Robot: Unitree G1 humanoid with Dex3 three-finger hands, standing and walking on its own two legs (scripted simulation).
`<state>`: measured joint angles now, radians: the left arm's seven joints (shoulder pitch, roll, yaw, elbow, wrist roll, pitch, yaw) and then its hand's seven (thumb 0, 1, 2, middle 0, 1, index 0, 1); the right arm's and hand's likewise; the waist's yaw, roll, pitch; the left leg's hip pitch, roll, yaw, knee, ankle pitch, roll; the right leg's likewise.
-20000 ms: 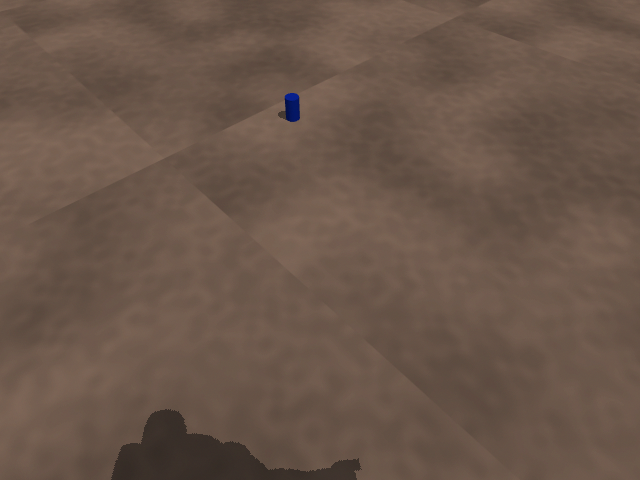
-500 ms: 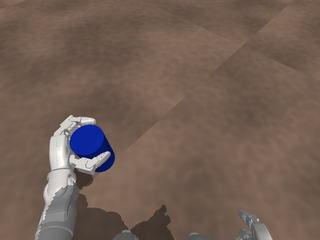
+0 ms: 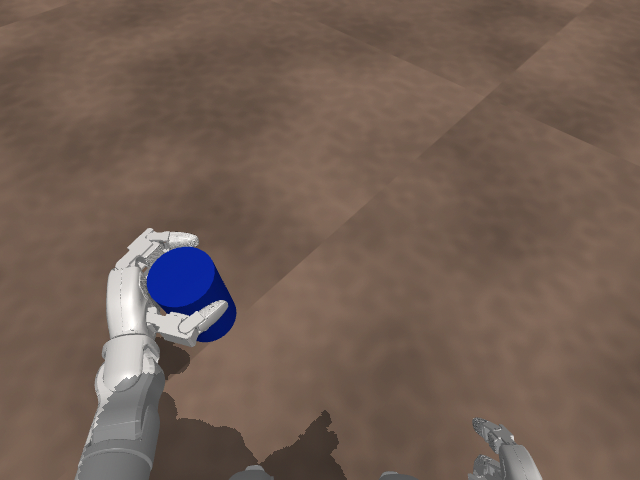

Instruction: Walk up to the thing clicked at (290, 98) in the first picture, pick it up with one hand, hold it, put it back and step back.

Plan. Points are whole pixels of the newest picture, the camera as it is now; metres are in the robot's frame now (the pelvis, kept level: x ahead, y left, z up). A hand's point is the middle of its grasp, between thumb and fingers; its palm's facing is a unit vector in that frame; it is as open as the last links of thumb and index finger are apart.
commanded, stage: hold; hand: left
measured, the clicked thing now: (196, 297) +0.34 +0.16 +0.01
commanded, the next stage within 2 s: crouch in 1.74 s
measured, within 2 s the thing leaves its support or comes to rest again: neither
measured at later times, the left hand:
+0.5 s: hand (183, 286) +0.34 +0.17 +0.05, palm faces +0.18 -0.98 -0.01, open 10.5 cm
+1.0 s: hand (181, 292) +0.33 +0.17 +0.05, palm faces +0.17 -0.99 -0.01, open 10.5 cm
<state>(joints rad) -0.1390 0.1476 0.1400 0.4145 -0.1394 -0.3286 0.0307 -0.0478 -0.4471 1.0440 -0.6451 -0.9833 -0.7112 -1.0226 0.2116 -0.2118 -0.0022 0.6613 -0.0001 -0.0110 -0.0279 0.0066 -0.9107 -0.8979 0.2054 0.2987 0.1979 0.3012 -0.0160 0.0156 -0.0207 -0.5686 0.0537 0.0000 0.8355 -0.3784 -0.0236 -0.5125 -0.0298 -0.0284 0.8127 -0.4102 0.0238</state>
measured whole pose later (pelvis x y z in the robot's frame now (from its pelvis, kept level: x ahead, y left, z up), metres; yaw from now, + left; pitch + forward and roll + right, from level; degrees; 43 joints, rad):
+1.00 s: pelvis +0.00 +0.00 +0.00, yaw +0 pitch +6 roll -1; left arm -0.13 0.15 0.14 0.44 -0.14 -0.36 0.02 -0.05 -0.44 1.04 -0.64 -0.98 -0.71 -1.02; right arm 0.21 -0.22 -0.01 0.66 0.00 0.00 -0.02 0.01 -0.91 -0.90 0.21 0.30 0.20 0.30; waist -0.01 0.02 -0.02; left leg -0.55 0.05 0.00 0.82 -0.37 -0.02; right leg -0.50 -0.03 -0.03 0.80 -0.40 0.02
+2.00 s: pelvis +0.00 +0.00 +0.00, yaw +0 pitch +7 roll -1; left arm -0.16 0.16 0.14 0.49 -0.13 -0.38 0.03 -0.05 -0.44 1.04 -0.65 -0.98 -0.71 -1.02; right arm 0.21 -0.21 -0.01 0.67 0.00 -0.01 -0.02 0.01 -0.91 -0.90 0.21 0.30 0.20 0.30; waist -0.02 0.01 -0.02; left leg -0.58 0.05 0.00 0.84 -0.37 -0.02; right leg -0.53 -0.03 -0.03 0.82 -0.41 0.03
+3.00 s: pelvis -0.09 +0.00 -0.34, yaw -6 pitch +32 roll -5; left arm -0.76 0.49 0.53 1.21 -0.03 -0.77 -0.03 -0.05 -0.46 1.07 -0.64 -0.99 -0.71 -1.03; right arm 0.11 -0.26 0.06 0.71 -0.13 0.03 0.09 0.00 -0.92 -0.90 0.21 0.30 0.20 0.30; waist -0.17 -0.04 -0.08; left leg -2.12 0.06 -0.14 2.20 -0.64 -0.04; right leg -2.04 0.01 -0.05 2.16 -0.69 0.03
